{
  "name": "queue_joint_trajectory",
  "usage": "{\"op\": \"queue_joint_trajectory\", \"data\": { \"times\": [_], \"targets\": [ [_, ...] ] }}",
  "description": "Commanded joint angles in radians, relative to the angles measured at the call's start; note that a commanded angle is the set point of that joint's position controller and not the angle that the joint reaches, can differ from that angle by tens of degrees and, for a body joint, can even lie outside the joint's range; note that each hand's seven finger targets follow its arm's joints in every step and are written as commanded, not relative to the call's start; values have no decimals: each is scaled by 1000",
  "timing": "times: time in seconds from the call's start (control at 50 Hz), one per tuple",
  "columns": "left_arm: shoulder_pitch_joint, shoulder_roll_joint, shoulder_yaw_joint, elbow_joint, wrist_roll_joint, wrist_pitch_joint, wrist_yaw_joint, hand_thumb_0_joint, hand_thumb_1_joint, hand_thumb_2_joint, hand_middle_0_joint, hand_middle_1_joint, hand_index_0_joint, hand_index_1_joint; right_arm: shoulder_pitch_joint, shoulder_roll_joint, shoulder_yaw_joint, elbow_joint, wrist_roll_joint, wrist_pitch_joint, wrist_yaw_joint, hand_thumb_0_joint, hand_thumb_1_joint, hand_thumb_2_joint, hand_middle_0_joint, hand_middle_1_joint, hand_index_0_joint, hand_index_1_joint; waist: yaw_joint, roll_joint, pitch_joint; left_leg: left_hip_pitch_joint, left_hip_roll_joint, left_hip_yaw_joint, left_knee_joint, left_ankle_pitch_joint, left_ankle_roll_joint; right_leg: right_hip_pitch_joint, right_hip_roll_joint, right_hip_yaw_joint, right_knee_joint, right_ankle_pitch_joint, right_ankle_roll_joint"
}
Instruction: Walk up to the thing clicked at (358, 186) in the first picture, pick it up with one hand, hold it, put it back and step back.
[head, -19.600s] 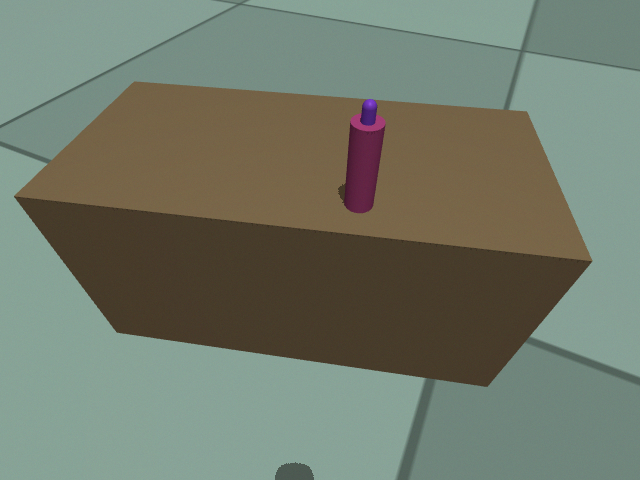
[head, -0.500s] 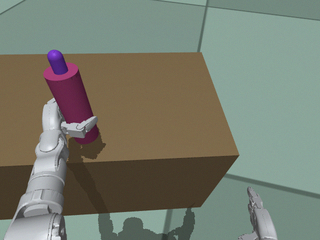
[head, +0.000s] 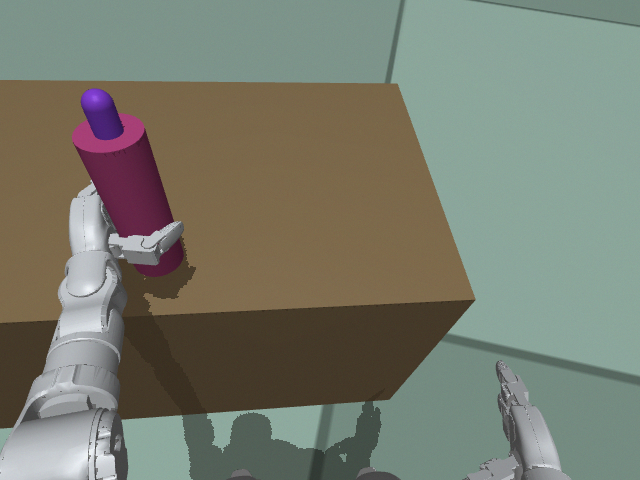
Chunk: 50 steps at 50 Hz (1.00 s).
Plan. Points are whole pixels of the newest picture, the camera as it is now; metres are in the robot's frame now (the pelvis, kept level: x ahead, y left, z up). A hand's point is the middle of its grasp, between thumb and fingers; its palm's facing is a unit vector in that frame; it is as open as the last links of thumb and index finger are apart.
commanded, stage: lower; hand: left
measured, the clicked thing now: (133, 192) +0.45 +0.20 +0.11
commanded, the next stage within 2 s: loosen in 0.70 s
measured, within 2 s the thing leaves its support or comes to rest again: rests again in 0.58 s
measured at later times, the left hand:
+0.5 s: hand (156, 242) +0.45 +0.20 +0.01, palm faces +0.20 -0.98 -0.01, open 9.5 cm
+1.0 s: hand (160, 237) +0.46 +0.20 +0.00, palm faces +0.18 -0.98 +0.00, open 9.6 cm
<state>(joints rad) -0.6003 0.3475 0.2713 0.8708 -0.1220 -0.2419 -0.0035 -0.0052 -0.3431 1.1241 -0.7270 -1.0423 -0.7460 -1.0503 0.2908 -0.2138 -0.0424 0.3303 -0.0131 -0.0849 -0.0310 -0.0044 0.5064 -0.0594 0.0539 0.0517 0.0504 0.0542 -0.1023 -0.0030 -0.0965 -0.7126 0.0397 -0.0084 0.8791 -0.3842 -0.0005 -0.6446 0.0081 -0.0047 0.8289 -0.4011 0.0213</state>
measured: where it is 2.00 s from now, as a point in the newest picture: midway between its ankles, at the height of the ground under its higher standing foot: outside the picture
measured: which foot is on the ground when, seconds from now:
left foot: down 0.00-1.00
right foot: down 0.00-1.00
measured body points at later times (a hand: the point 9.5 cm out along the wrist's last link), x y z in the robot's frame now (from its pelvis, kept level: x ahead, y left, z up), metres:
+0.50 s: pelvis +0.00 +0.00 -0.02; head +0.09 +0.04 +0.42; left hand +0.43 +0.25 +0.01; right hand +0.16 -0.26 -0.04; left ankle +0.02 +0.12 -0.70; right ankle +0.00 -0.14 -0.70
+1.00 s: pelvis +0.00 +0.00 -0.04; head +0.10 +0.04 +0.40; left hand +0.45 +0.25 +0.00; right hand +0.16 -0.25 -0.05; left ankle +0.02 +0.12 -0.70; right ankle +0.00 -0.14 -0.70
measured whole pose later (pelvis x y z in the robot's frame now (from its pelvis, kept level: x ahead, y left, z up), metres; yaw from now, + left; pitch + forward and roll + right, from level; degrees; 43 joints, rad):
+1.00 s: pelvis +0.00 +0.00 -0.04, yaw +0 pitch +20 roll -3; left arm -0.66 0.39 0.35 1.00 -0.10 -0.44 -0.04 -0.01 -0.31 0.95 -0.78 -0.93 -0.79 -0.94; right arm 0.37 -0.24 -0.02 0.06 -0.04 0.01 0.03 0.00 0.51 -0.05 0.06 0.05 0.05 0.05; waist -0.16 -0.02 -0.13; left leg -0.97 0.05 -0.03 1.09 -0.46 0.00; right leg -0.90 0.02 -0.02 1.04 -0.48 0.02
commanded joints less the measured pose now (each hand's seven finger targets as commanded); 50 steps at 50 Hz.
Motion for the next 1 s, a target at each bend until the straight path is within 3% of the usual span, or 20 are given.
{"op": "queue_joint_trajectory", "data": {
  "times": [0.0,0.1,0.12,0.16,0.2,0.24,0.32,0.34,0.42,0.46,0.48,0.56,0.64,0.72,0.78,0.8,0.82,0.9,0.92,0.98],
  "targets": [
    [-569,230,69,-251,-34,-145,-6,0,135,1201,-1254,-1350,-1259,-1362,-21,-173,-93,-184,-3,-44,-11,0,528,-55,49,50,48,50,-33,57,-414,298,-12,-7,-70,243,26,29,7,-17,-81,279,-28],
    [-599,255,73,-242,-28,-195,-17,0,168,1158,-1216,-1301,-1225,-1309,-26,-189,-100,-280,-7,-40,-5,0,525,-55,49,50,49,50,-30,71,-530,314,-11,-17,-32,297,22,46,10,-20,-36,309,-32],
    [-620,265,75,-247,-26,-209,-21,0,146,1149,-1193,-1289,-1202,-1297,-8,-168,-80,-251,-11,-35,-2,0,522,-56,49,50,49,50,-21,104,-537,307,-11,-19,-17,326,20,34,10,-19,-25,326,-34],
    [-661,326,107,-328,-21,-235,-18,0,154,1133,-1194,-1277,-1202,-1284,-32,-174,-73,-320,-11,-32,0,0,512,-59,49,50,49,50,-8,147,-613,338,-10,-25,-6,351,14,41,10,-20,-6,323,-39],
    [-615,298,99,-293,-28,-246,-18,0,147,1142,-1186,-1274,-1190,-1285,-3,-164,-67,-309,-17,-26,5,0,506,-62,49,50,49,50,-10,159,-591,317,-7,-31,2,370,7,29,13,-25,8,327,-43],
    [-630,344,126,-336,-23,-264,-10,0,152,1144,-1163,-1255,-1164,-1269,22,-160,-61,-308,-22,-20,7,0,506,-63,49,50,49,50,-10,198,-634,323,-10,-26,22,387,10,27,10,-20,17,344,-42],
    [-615,338,122,-344,-13,-274,6,0,153,1149,-1135,-1240,-1135,-1256,50,-170,-70,-349,-29,-5,12,0,507,-64,49,50,49,50,-30,223,-622,316,-9,-27,40,390,10,8,11,-20,33,351,-41],
    [-617,350,131,-350,-12,-276,10,0,166,1164,-1145,-1253,-1146,-1268,36,-183,-93,-353,-27,-3,10,0,510,-64,49,50,49,50,-32,231,-611,307,-11,-23,45,376,10,2,11,-18,33,344,-39],
    [-600,261,80,-281,-12,-275,-6,0,159,1169,-1168,-1264,-1165,-1282,47,-160,-66,-360,-30,3,19,0,505,-65,49,50,49,50,-64,217,-555,297,-4,-33,50,357,8,-67,15,-29,41,306,-41],
    [-624,287,86,-300,-7,-279,-8,0,175,1195,-1209,-1300,-1207,-1318,56,-161,-62,-354,-28,8,21,0,507,-64,49,50,49,50,-57,222,-534,276,-5,-34,45,320,6,-80,15,-31,46,278,-43],
    [-591,249,72,-236,-3,-274,-12,0,170,1204,-1223,-1317,-1223,-1333,60,-152,-57,-349,-31,11,25,0,511,-62,49,50,49,50,-63,212,-526,272,-1,-39,43,308,4,-102,17,-38,47,261,-45],
    [-590,228,53,-184,-2,-274,-27,0,169,1204,-1223,-1320,-1225,-1333,62,-187,-87,-379,-29,19,27,0,523,-59,49,50,49,50,-79,192,-540,276,2,-43,63,333,6,-127,19,-39,58,274,-42],
    [-628,297,95,-247,1,-290,-29,0,197,1204,-1231,-1319,-1233,-1332,59,-188,-81,-416,-28,26,32,0,524,-58,49,50,49,50,-61,186,-581,255,-2,-44,71,307,6,-112,19,-38,75,261,-43],
    [-529,255,96,-115,-7,-281,-34,0,173,1210,-1227,-1320,-1228,-1335,88,-188,-78,-427,-24,34,34,0,518,-60,49,50,49,50,-70,111,-552,201,-6,-39,87,321,16,-85,19,-33,83,304,-34],
    [-554,286,109,-167,2,-296,-28,0,185,1215,-1239,-1318,-1238,-1335,106,-176,-62,-416,-27,42,40,0,522,-59,49,50,49,50,-49,173,-547,194,-7,-39,90,329,8,-109,18,-34,94,286,-40],
    [-560,285,111,-145,8,-299,-26,0,177,1163,-1292,-1315,-1300,-1323,114,-161,-54,-403,-29,47,44,0,526,-52,49,50,49,50,-46,179,-527,180,-9,-36,90,314,7,-118,18,-34,96,271,-42],
    [-538,254,95,-124,11,-297,-30,0,97,1083,-1226,-1235,-1251,-1243,106,-157,-52,-409,-31,48,45,0,515,-47,50,49,49,49,-51,168,-528,187,-5,-40,92,322,7,-128,20,-38,99,272,-42],
    [-577,283,104,-171,9,-305,-36,0,-90,763,-1038,-988,-1063,-972,101,-180,-74,-438,-30,50,42,0,521,-45,51,49,50,49,-62,183,-560,190,-9,-28,103,304,14,-115,19,-26,97,284,-37],
    [-537,259,95,-114,7,-295,-39,0,-142,683,-995,-927,-1017,-913,108,-182,-69,-447,-28,49,43,0,517,-46,50,50,50,50,-65,157,-534,178,-7,-32,98,299,13,-115,20,-30,100,275,-39],
    [-558,265,92,-144,15,-297,-40,0,-328,563,-800,-743,-821,-744,107,-181,-73,-448,-30,57,44,0,520,-51,50,50,50,50,-60,192,-565,206,-3,-39,98,312,5,-135,22,-37,105,256,-45]
  ]
}}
